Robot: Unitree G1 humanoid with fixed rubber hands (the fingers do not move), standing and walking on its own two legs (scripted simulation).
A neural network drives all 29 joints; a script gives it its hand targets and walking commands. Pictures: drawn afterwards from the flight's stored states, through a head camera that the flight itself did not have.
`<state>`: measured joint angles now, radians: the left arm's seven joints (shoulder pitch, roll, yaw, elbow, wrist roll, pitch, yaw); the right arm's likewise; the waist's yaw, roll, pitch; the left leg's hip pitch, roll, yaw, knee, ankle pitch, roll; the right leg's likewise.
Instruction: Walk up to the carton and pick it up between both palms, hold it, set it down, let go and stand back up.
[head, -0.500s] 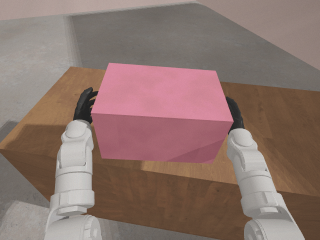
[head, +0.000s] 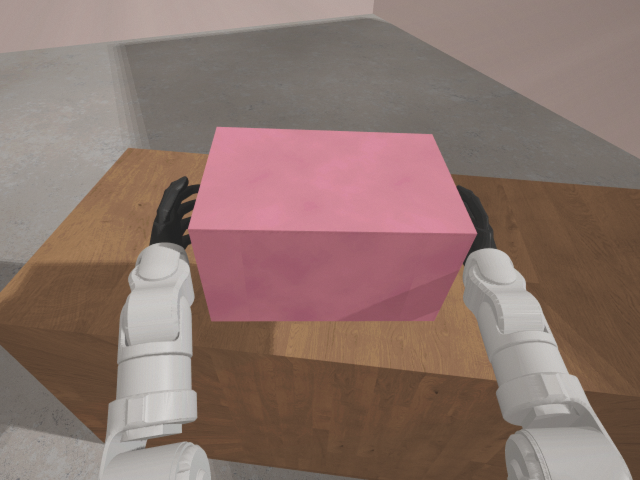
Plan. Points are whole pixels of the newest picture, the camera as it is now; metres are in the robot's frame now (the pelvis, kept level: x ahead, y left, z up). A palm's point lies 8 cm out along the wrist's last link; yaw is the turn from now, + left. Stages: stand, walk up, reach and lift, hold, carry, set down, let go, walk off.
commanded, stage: reach and lift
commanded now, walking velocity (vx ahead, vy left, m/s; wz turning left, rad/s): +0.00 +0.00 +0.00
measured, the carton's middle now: (325, 224) +0.40 -0.01 +0.13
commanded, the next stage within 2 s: hold in 0.06 s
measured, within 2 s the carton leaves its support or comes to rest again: neither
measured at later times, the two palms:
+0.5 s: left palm (163, 242) +0.34 +0.18 +0.17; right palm (482, 244) +0.34 -0.19 +0.15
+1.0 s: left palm (156, 235) +0.34 +0.19 +0.18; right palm (478, 238) +0.35 -0.19 +0.15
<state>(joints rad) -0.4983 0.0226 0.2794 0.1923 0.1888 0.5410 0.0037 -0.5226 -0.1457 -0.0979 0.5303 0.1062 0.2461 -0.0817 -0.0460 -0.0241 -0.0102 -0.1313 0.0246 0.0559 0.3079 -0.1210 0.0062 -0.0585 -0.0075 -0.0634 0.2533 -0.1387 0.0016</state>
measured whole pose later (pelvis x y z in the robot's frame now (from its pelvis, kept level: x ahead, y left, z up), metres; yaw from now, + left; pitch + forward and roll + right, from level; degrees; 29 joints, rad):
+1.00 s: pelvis -0.01 -0.01 +0.00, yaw +1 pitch -4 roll +0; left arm -0.55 0.04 0.33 0.13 0.22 0.66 -0.05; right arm -0.56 -0.11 -0.11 0.44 0.10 0.37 -0.11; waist -0.05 -0.02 0.00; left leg -0.12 0.03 0.04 0.29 -0.10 0.00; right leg -0.06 0.00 -0.08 0.27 -0.14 -0.01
